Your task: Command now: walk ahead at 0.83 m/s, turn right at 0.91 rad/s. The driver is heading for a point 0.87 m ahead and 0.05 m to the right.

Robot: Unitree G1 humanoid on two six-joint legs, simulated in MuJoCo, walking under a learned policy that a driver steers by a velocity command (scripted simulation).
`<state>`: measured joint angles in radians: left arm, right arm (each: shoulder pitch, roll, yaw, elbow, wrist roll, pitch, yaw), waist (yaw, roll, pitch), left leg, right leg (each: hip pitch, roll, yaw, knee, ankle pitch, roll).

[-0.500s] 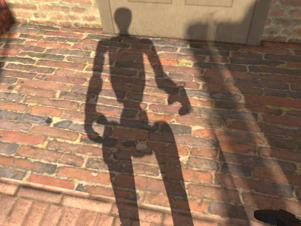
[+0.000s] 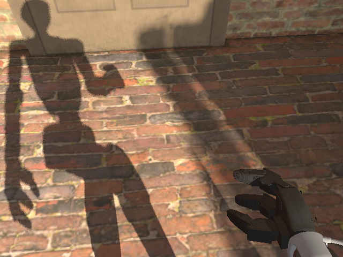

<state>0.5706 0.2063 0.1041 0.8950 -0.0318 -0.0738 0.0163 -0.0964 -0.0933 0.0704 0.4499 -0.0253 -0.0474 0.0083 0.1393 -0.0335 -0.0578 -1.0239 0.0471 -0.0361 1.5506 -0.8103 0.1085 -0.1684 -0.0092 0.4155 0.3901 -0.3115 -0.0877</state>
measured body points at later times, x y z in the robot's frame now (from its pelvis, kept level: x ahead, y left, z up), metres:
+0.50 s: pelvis +0.34 -0.05 +0.15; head +0.36 -0.04 +0.60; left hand +0.68 +0.03 +0.11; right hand +0.11 -0.21 +0.04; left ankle +0.10 +0.17 -0.50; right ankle +0.40 -0.12 -0.56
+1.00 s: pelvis +0.79 -0.15 +0.14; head +0.82 -0.16 +0.59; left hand +0.91 +0.09 +0.02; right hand +0.87 -0.45 +0.03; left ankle +0.92 -0.17 -0.56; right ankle +0.53 -0.22 -0.40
